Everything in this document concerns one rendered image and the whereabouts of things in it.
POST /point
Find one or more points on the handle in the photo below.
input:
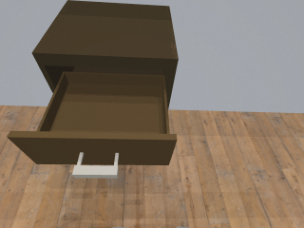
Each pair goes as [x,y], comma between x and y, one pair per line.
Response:
[95,171]

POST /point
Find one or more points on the cabinet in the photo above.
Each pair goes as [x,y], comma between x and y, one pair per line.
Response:
[105,37]

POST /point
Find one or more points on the drawer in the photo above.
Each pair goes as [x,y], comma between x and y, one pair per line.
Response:
[101,114]

